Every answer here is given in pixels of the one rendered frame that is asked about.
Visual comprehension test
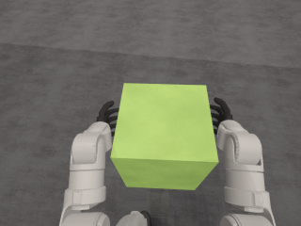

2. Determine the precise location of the right robot forearm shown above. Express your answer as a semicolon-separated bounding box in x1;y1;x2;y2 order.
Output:
216;120;276;226

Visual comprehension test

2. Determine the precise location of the left robot forearm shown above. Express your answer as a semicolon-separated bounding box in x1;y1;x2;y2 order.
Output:
59;121;112;226

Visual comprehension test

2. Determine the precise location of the right robot upper arm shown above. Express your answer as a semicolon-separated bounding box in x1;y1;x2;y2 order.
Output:
219;214;273;226

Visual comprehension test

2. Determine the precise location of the robot right hand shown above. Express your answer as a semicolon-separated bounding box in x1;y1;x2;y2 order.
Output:
209;97;233;135

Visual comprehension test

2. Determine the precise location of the left robot foot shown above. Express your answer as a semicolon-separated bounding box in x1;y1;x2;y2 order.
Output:
140;210;151;226

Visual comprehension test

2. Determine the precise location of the robot left hand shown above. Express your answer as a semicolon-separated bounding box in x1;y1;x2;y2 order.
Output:
96;101;119;137

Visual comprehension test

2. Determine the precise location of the carton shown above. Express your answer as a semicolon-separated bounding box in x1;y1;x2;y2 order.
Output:
110;83;219;190

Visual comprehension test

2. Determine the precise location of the left robot upper arm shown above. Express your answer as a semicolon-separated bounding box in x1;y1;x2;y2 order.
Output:
61;212;110;226

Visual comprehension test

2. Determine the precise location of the robot left shin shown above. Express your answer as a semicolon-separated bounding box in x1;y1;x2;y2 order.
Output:
131;211;144;217

